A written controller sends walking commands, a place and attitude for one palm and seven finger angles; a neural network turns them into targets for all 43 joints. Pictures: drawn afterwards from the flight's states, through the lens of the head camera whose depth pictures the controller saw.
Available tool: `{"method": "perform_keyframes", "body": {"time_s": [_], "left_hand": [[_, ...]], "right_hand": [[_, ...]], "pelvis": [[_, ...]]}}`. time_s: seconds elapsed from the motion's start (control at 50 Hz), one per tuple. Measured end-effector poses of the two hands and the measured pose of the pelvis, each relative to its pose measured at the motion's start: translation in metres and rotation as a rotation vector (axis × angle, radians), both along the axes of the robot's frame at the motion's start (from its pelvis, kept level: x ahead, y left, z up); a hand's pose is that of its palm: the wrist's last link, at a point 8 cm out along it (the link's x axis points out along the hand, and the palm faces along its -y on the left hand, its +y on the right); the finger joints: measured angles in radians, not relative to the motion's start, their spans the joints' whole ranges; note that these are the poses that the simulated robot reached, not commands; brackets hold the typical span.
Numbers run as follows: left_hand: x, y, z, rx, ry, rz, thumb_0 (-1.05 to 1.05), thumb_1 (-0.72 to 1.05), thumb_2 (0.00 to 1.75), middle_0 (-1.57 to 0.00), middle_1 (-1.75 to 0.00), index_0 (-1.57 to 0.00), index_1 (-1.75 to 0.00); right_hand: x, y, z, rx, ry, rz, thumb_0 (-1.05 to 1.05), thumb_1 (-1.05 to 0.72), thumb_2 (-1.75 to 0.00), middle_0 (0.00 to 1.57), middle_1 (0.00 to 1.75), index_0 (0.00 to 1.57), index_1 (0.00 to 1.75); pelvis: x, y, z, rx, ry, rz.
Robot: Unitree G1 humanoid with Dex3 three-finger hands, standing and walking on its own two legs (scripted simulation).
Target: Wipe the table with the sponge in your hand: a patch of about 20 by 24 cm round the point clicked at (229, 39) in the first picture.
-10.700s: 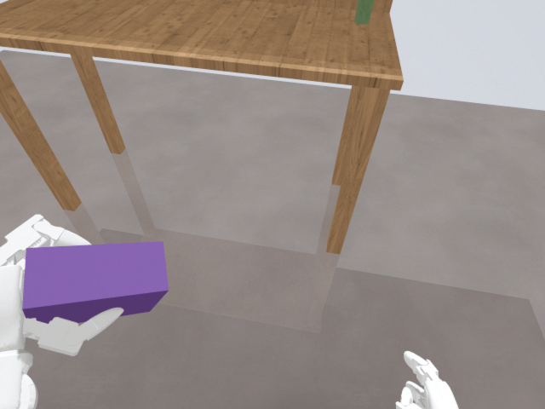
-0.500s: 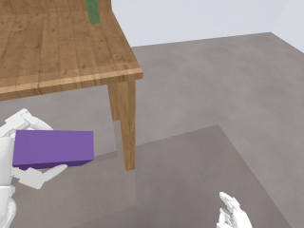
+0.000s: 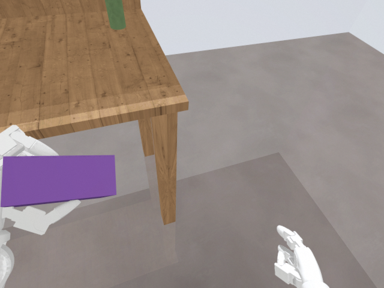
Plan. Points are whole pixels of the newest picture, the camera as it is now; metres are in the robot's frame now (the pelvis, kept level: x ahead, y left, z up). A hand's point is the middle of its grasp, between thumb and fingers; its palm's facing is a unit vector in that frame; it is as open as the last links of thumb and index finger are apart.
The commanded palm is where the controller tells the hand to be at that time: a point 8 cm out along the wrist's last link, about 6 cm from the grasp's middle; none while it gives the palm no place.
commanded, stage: shuffle to correct the standing spot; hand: left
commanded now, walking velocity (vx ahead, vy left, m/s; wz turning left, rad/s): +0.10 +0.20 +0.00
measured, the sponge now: (78, 180) +0.24 +0.20 +0.16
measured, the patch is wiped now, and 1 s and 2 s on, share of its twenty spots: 0.00 0.00 0.00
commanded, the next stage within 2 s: come to a stop and stand still in 1.38 s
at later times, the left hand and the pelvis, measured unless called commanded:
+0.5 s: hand out of the picture +0.27 +0.34 +0.18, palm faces +0.38 -0.82 -0.42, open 9.9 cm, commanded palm +0.22 +0.39 +0.19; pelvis +0.05 +0.11 +0.00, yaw -1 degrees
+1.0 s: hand out of the picture +0.31 +0.48 +0.17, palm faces +0.40 -0.82 -0.41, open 9.9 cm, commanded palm +0.24 +0.51 +0.19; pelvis +0.07 +0.24 -0.01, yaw -2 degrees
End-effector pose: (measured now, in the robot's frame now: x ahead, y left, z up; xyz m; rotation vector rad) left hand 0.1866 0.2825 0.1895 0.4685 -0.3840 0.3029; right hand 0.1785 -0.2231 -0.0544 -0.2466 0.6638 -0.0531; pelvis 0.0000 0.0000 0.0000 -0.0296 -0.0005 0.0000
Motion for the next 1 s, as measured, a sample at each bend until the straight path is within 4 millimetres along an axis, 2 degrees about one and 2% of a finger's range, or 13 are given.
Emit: {"method": "perform_keyframes", "body": {"time_s": [0.1,0.2,0.26,0.34,0.44,0.52,0.6,0.66,0.74,0.84,0.92,1.0], "left_hand": [[0.011,0.016,-0.004,0.018,-0.014,-0.003,-0.01,-0.48,1.0,-0.75,-1.35,-0.78,-1.34],[0.029,0.024,0.005,0.017,0.05,-0.004,-0.01,-0.48,1.0,-0.75,-1.35,-0.78,-1.34],[0.025,0.028,0.012,0.081,0.026,-0.02,-0.01,-0.48,1.0,-0.75,-1.35,-0.78,-1.34],[0.017,0.05,0.012,0.099,0.054,0.027,-0.01,-0.48,1.0,-0.75,-1.35,-0.78,-1.34],[0.032,0.08,0.004,0.032,0.065,0.064,-0.01,-0.48,1.0,-0.75,-1.35,-0.78,-1.34],[0.054,0.107,0.003,0.053,0.015,0.016,-0.01,-0.48,1.0,-0.75,-1.35,-0.78,-1.34],[0.071,0.132,0.007,0.103,-0.005,0.004,-0.01,-0.48,1.0,-0.75,-1.35,-0.78,-1.34],[0.072,0.137,0.013,0.111,-0.009,0.009,-0.01,-0.48,1.0,-0.75,-1.35,-0.78,-1.34],[0.067,0.142,0.019,0.102,0.007,-0.004,-0.01,-0.48,1.0,-0.75,-1.35,-0.78,-1.34],[0.067,0.184,0.014,0.09,0.067,0.048,-0.01,-0.48,1.0,-0.75,-1.35,-0.78,-1.34],[0.075,0.222,0.0,0.061,0.053,0.075,-0.01,-0.48,1.0,-0.75,-1.35,-0.78,-1.34],[0.084,0.237,-0.002,0.028,0.024,0.053,-0.01,-0.48,1.0,-0.75,-1.35,-0.78,-1.34]], "right_hand": [[-0.002,0.001,-0.01,-0.022,0.053,-0.056,0.01,-0.9,-0.9,0.2,0.3,0.2,0.3],[-0.01,0.015,-0.013,0.023,0.097,-0.074,0.01,-0.9,-0.9,0.2,0.3,0.2,0.3],[-0.008,0.024,-0.024,0.028,0.123,-0.044,0.01,-0.9,-0.9,0.2,0.3,0.2,0.3],[-0.004,0.036,-0.032,0.021,0.183,-0.052,0.01,-0.9,-0.9,0.2,0.3,0.2,0.3],[0.005,0.064,-0.026,-0.008,0.173,-0.064,0.01,-0.9,-0.9,0.2,0.3,0.2,0.3],[0.022,0.092,-0.029,-0.024,0.086,-0.107,0.01,-0.9,-0.9,0.2,0.3,0.2,0.3],[0.033,0.129,-0.029,0.043,0.042,-0.128,0.01,-0.9,-0.9,0.2,0.3,0.2,0.3],[0.037,0.153,-0.031,0.101,0.027,-0.101,0.01,-0.9,-0.9,0.2,0.3,0.2,0.3],[0.038,0.174,-0.039,0.123,0.075,-0.061,0.01,-0.9,-0.9,0.2,0.3,0.2,0.3],[0.034,0.19,-0.033,0.068,0.169,-0.065,0.01,-0.9,-0.9,0.2,0.3,0.2,0.3],[0.042,0.202,-0.031,0.001,0.13,-0.096,0.01,-0.9,-0.9,0.2,0.3,0.2,0.3],[0.05,0.223,-0.024,0.005,0.075,-0.123,0.01,-0.9,-0.9,0.2,0.3,0.2,0.3]], "pelvis": [[0.011,0.016,-0.007,0.008,0.008,-0.02],[0.022,0.03,0.004,0.002,-0.015,-0.016],[0.026,0.035,-0.002,0.025,-0.014,0.044],[0.031,0.051,-0.001,0.011,-0.01,-0.013],[0.042,0.081,0.005,0.055,-0.019,-0.021],[0.052,0.118,-0.008,0.05,-0.03,-0.018],[0.053,0.134,-0.011,0.055,-0.028,-0.033],[0.057,0.143,-0.01,0.053,-0.015,-0.042],[0.065,0.162,-0.006,0.034,-0.012,-0.023],[0.075,0.19,0.006,0.059,-0.005,-0.032],[0.08,0.221,-0.005,0.049,-0.012,-0.024],[0.074,0.239,-0.006,0.052,-0.03,-0.031]]}}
